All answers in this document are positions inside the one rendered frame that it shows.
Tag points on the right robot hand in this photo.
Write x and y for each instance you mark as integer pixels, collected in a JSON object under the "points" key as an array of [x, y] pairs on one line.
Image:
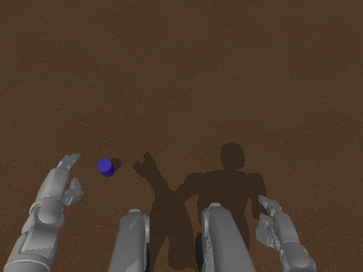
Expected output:
{"points": [[279, 230]]}

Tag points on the right robot arm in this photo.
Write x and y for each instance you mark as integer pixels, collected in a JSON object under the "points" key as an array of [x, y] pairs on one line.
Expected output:
{"points": [[295, 258]]}

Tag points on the left robot arm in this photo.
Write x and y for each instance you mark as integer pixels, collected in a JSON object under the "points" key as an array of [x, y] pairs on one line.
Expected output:
{"points": [[35, 249]]}

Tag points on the left robot hand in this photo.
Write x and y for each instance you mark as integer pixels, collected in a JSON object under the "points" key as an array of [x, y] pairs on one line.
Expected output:
{"points": [[55, 183]]}

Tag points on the tin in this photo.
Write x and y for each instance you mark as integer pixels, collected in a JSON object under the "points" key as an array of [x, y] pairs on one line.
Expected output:
{"points": [[105, 167]]}

